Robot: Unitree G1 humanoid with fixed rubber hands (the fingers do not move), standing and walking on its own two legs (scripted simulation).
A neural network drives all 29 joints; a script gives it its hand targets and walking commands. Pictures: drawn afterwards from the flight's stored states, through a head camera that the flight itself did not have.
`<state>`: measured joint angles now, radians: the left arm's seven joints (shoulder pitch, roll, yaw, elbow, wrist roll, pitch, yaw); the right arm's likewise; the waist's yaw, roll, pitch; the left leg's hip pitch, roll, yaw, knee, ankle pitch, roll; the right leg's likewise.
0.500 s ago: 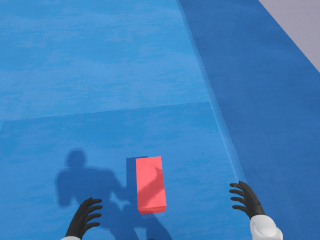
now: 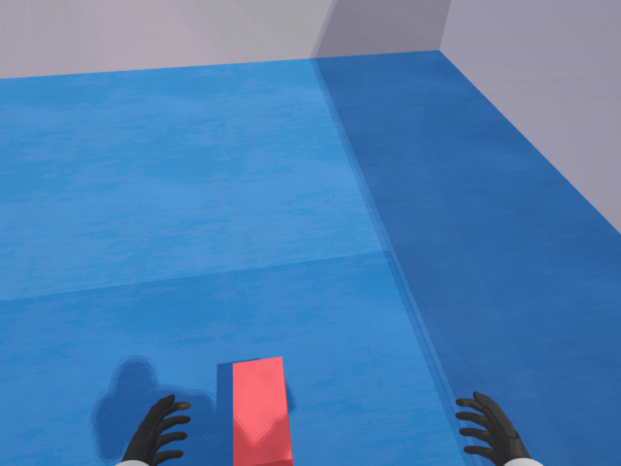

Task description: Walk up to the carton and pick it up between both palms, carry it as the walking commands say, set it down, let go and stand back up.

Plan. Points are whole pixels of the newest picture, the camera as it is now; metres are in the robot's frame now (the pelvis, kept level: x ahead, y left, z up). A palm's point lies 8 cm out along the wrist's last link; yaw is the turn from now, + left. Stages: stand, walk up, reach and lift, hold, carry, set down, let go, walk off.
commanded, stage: let go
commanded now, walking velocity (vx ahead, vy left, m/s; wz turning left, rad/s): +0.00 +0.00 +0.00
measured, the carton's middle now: (263, 418) +0.40 +0.15 -0.68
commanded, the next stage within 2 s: stand in 0.08 s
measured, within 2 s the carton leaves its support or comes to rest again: neither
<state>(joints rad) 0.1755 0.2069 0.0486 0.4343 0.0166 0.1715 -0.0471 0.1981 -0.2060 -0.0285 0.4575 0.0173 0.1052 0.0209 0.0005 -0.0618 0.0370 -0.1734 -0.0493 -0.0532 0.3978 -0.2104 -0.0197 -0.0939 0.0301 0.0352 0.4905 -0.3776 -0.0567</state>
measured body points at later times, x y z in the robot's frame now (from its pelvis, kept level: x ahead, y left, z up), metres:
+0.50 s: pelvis +0.05 +0.02 -0.02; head +0.06 +0.03 +0.43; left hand +0.13 +0.29 -0.13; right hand +0.18 -0.22 -0.13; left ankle +0.00 +0.13 -0.74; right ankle -0.07 -0.07 -0.73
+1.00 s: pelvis +0.03 +0.04 -0.02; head +0.05 +0.05 +0.43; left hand +0.03 +0.31 -0.15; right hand +0.15 -0.21 -0.14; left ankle +0.00 +0.13 -0.74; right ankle -0.07 -0.07 -0.74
